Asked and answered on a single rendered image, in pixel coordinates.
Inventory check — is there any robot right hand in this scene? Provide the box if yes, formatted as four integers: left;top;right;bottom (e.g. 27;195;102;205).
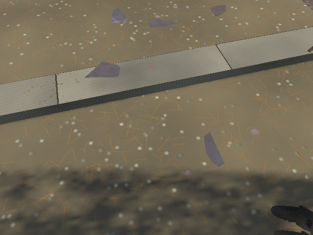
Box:
271;206;313;235

